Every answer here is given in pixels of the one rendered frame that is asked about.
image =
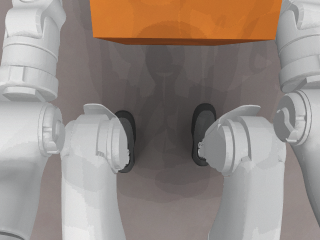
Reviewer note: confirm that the right robot upper arm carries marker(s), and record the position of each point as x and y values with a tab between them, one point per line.
297	122

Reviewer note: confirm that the carton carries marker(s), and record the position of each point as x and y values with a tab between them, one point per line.
185	22

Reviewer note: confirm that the left robot upper arm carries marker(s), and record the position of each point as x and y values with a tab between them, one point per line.
30	132

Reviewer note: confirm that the robot right thigh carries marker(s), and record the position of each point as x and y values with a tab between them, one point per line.
251	207

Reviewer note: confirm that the left robot forearm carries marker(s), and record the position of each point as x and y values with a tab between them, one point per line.
30	51

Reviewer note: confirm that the robot left foot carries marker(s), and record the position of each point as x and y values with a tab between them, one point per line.
128	123

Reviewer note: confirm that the right robot forearm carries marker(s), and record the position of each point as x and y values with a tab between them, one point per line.
298	45

